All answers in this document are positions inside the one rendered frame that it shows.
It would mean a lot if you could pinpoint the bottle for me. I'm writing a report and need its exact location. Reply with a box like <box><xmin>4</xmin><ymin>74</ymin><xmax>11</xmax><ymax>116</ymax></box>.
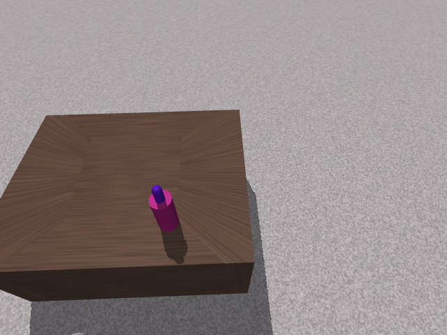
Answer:
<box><xmin>149</xmin><ymin>185</ymin><xmax>179</xmax><ymax>232</ymax></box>

